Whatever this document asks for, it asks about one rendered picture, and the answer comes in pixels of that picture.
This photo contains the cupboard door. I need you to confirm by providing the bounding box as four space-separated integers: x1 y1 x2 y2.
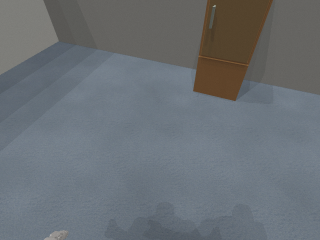
201 0 270 63

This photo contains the robot left hand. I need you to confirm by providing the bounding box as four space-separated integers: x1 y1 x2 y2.
44 230 69 240

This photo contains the handle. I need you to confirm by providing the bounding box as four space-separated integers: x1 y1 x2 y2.
209 5 216 29

